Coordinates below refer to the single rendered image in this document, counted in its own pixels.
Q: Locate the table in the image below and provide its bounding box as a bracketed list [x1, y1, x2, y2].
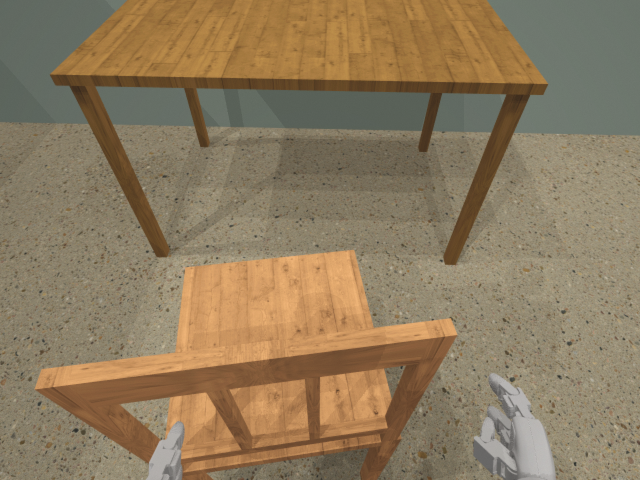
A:
[50, 0, 548, 265]

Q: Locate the chair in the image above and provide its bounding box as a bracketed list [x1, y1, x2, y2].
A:
[34, 250, 457, 480]

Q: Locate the robot right hand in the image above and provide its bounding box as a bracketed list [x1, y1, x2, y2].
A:
[473, 373, 556, 480]

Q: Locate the robot left hand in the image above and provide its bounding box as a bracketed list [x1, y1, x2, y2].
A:
[146, 421, 185, 480]

